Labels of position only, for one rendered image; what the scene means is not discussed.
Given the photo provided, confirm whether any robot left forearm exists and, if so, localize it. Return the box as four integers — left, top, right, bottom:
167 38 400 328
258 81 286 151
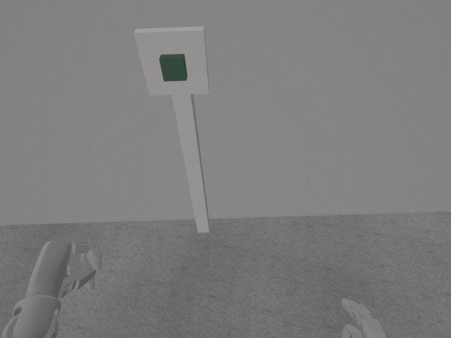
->
2 295 61 338

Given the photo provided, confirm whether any panel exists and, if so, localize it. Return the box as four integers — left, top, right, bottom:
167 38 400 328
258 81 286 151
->
134 26 209 233

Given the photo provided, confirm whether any button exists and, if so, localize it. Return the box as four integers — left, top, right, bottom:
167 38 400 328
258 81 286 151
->
159 54 187 82

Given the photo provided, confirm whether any robot right hand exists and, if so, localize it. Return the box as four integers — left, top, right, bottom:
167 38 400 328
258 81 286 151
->
341 299 389 338

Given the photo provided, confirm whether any robot left hand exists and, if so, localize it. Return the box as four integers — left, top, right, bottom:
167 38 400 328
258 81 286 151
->
25 231 102 299

